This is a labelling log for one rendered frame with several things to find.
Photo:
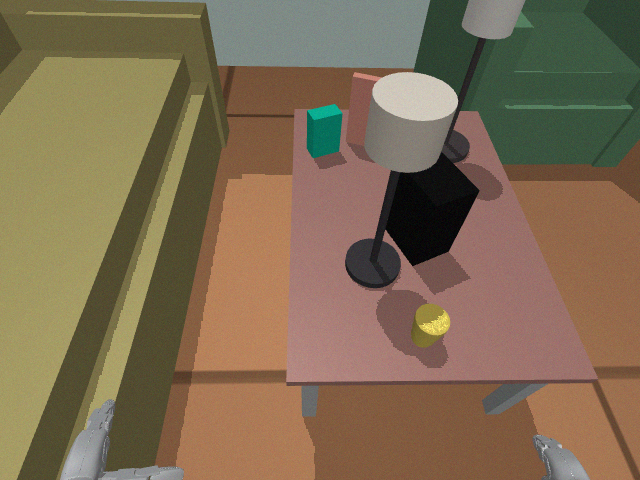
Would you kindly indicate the right robot hand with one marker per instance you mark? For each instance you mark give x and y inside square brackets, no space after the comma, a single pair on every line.
[560,463]

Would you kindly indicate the sofa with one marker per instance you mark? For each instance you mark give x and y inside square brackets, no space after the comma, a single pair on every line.
[112,121]

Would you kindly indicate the left robot hand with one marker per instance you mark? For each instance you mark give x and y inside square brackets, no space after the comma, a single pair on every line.
[88,454]

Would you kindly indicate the desk lamp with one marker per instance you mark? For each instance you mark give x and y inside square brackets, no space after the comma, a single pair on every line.
[486,19]
[409,118]

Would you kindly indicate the armchair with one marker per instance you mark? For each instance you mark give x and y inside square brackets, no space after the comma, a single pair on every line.
[563,88]

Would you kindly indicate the coffee table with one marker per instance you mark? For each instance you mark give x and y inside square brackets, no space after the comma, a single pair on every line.
[508,322]

